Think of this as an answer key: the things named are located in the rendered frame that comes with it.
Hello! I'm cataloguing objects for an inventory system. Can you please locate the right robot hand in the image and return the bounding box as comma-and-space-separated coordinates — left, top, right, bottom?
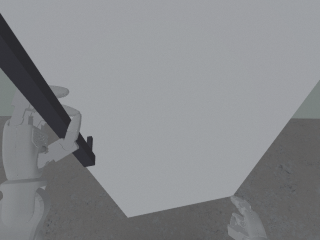
227, 195, 267, 240

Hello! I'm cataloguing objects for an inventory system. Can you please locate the handle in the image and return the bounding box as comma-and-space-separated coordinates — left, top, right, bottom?
0, 13, 96, 167

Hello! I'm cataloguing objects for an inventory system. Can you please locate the fridge door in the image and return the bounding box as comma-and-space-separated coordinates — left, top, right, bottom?
0, 0, 320, 218

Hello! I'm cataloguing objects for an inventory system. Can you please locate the left robot hand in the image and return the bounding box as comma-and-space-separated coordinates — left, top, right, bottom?
2, 85, 82, 180

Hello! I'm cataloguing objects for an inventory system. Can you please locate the robot left forearm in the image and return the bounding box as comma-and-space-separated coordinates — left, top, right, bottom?
0, 177, 51, 240

